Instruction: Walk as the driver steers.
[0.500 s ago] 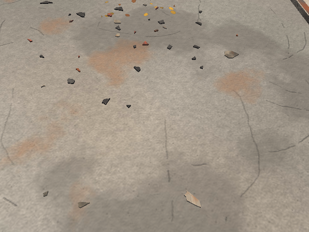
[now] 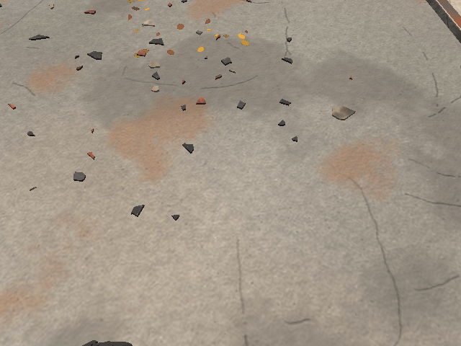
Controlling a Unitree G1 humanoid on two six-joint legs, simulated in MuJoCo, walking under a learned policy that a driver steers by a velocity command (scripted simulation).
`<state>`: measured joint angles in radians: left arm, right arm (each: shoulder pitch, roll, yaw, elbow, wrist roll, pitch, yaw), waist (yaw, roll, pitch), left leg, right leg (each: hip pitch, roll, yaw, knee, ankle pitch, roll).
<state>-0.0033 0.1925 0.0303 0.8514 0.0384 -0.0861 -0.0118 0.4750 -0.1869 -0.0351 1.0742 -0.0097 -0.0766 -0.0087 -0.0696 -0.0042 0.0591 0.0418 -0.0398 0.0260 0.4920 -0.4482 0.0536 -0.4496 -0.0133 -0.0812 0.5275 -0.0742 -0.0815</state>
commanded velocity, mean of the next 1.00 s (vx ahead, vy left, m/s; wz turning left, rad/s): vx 0.29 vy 0.00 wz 0.30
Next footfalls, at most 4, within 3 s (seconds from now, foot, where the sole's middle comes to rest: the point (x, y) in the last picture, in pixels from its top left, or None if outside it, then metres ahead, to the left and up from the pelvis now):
0.52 left None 0.39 0.13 -0.76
1.12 right None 0.38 -0.06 -0.76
1.58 left None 0.39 0.15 -0.76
1.82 right None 0.36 -0.07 -0.76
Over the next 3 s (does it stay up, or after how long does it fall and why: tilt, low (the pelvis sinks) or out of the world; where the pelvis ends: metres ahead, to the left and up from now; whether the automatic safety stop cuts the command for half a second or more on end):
stays up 0.47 0.08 0.02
